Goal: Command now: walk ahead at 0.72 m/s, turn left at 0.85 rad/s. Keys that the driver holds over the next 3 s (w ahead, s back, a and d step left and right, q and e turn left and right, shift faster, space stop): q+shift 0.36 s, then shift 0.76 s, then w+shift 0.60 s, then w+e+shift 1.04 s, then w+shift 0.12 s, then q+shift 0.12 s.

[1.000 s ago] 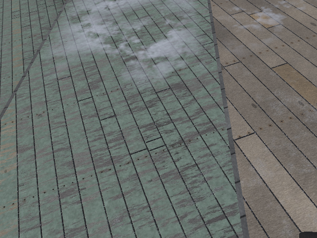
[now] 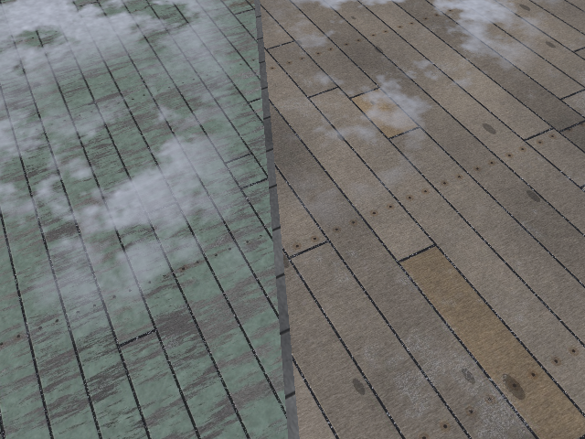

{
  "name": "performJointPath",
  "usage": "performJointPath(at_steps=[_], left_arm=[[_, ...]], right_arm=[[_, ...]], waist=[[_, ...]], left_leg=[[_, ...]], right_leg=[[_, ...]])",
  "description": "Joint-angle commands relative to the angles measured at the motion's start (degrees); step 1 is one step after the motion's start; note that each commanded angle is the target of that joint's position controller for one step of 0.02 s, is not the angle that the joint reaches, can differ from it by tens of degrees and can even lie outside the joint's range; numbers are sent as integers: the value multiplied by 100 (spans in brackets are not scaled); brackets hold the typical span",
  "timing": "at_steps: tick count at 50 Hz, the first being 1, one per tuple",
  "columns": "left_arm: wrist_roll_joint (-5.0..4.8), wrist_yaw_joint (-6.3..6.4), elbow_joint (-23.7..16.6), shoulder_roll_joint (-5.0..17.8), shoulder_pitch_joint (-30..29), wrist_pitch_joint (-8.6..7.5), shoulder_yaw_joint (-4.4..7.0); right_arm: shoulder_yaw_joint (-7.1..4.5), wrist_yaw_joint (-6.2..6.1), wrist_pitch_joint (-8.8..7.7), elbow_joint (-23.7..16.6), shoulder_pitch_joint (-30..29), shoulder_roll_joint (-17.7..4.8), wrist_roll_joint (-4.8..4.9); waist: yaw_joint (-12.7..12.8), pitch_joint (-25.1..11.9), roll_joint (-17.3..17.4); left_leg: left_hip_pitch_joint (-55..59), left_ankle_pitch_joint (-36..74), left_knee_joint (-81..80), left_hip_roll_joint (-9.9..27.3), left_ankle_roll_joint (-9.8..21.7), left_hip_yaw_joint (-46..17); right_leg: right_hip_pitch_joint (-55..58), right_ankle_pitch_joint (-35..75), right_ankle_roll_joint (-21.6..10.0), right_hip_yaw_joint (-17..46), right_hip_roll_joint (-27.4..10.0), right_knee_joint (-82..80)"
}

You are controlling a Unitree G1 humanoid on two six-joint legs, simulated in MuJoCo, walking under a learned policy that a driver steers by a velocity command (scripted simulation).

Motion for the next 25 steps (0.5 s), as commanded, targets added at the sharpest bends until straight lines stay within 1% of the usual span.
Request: performJointPath(at_steps=[1,2,3,4,5,6,7,8,9,10,11,12,13,14,15,16,17,18,19,20,21,22,23,24,25], left_arm=[[-139,-22,-178,147,-140,-200,1],[-150,-5,-184,200,-262,-201,9],[-171,1,-222,291,-490,-214,24],[-303,187,-620,743,-1222,-107,188],[-312,295,-637,933,-1035,-59,232],[-312,365,-607,1164,-780,-20,295],[-358,392,-644,1354,-698,24,360],[-427,383,-706,1450,-727,69,407],[-455,346,-824,1276,-758,71,361],[-461,241,-767,755,-497,23,224],[-61,111,-909,58,-149,-19,-3],[-220,57,-1146,560,719,-86,-4],[-239,72,-1191,1192,158,-119,107],[-257,113,-1348,1227,-326,-98,137],[-135,195,-1288,1102,-519,-33,130],[-160,236,-1359,1110,-456,31,149],[-104,243,-1367,1171,-513,95,183],[-100,239,-1366,1050,-476,122,183],[-89,244,-1322,872,-490,123,143],[-67,244,-1344,702,-602,128,98],[-81,238,-1364,551,-689,155,57],[-96,231,-1370,460,-721,187,30],[-116,217,-1366,423,-782,224,19],[-134,204,-1387,414,-892,257,18],[-143,195,-1428,412,-1029,286,20]], right_arm=[[154,102,75,-655,-266,358,-91],[195,133,56,-752,-392,418,-62],[245,191,12,-869,-546,425,-62],[178,159,-151,-756,-365,268,500],[139,187,-233,-738,-409,97,468],[66,210,-254,-783,-382,-38,379],[-19,230,-216,-779,-115,-223,336],[-154,225,-150,-696,453,-509,322],[-357,134,-61,-496,1188,-890,270],[-368,11,6,-430,1330,-943,324],[-367,-77,4,-695,858,-1422,168],[-378,9,-159,-1147,659,-1633,-183],[-407,53,-159,-1409,246,-1440,36],[-341,38,-167,-1474,-127,-1188,251],[-250,16,-166,-1491,-399,-941,361],[-273,-21,-173,-1539,-569,-1009,274],[-271,-56,-164,-1547,-645,-927,221],[-259,-110,-124,-1491,-704,-845,220],[-242,-185,-87,-1447,-716,-766,253],[-236,-262,-46,-1414,-656,-736,272],[-239,-334,17,-1366,-553,-758,260],[-244,-395,97,-1340,-548,-767,260],[-229,-445,167,-1334,-561,-737,251],[-203,-479,216,-1335,-578,-672,242],[-166,-493,248,-1334,-587,-589,237]], waist=[[-258,430,-833],[-316,439,-879],[-402,550,-888],[-364,494,-941],[-340,205,-725],[-390,-71,-700],[-554,-319,-834],[-865,-633,-942],[-1210,-982,-675],[-1100,-714,-78],[-473,-749,1505],[-231,-2643,1190],[-472,-2726,41],[-288,-1753,-496],[-55,-1163,-1127],[153,-903,-764],[196,-696,-671],[291,-683,-578],[297,-719,-706],[222,-773,-746],[165,-945,-647],[130,-1140,-500],[88,-1261,-317],[34,-1277,-155],[-25,-1219,2]], left_leg=[[-944,483,-503,278,-103,-53],[-710,848,-1006,214,-118,91],[-251,1302,-1986,159,-89,228],[143,1768,-2647,-14,-208,335],[708,2099,-3074,-326,-224,630],[1182,2176,-3275,-588,-184,814],[1655,2050,-3338,-755,-79,856],[2396,1972,-3355,-851,105,751],[3608,2294,-3416,-1056,377,665],[4327,2863,-3996,-654,608,-80],[4787,6273,-3379,165,1117,-1513],[5961,4944,-4210,1567,2533,-4340],[5647,3057,-4830,1387,2284,-4521],[4756,1900,-5080,1046,1987,-4204],[3865,1506,-5286,767,1620,-3926],[3129,2393,-5277,763,1734,-3845],[2554,3511,-5233,486,1639,-3337],[2286,3899,-5119,351,1567,-2970],[2038,4218,-4981,216,1418,-2630],[1868,4632,-4855,97,1297,-2405],[1843,4864,-4743,31,1186,-2288],[1840,4731,-4644,-46,1057,-2175],[1800,4408,-4591,-110,933,-2092],[1734,3973,-4583,-149,825,-2074],[1678,3516,-4588,-162,751,-2110]], right_leg=[[309,4024,-434,512,-1432,-1129],[99,4381,-391,121,-1311,-1146],[-157,4358,-302,-246,-1152,-1123],[-176,4133,-245,-487,-849,-1012],[-49,4633,-191,-523,-803,-727],[134,5335,-125,-488,-873,-363],[281,6035,-83,-425,-998,144],[217,6275,-58,-356,-1058,949],[-294,6366,55,-341,-953,2276],[-1260,1754,337,-161,-568,3779],[-2383,-2660,526,53,359,6218],[-3253,-2361,603,1498,701,7266],[-3208,-1732,422,1926,383,6761],[-3392,-1318,361,1867,270,6176],[-3195,-1085,351,1835,112,5722],[-2939,-1007,426,1897,127,5500],[-2560,-1110,474,1882,75,5179],[-2434,-1105,542,1883,42,4748],[-2308,-1019,579,1762,-18,4277],[-2252,-742,625,1586,58,3861],[-2142,-409,674,1483,124,3500],[-2000,7,702,1436,156,3202],[-1864,341,711,1412,171,2999],[-1776,579,705,1404,169,2818],[-1721,716,689,1407,159,2647]])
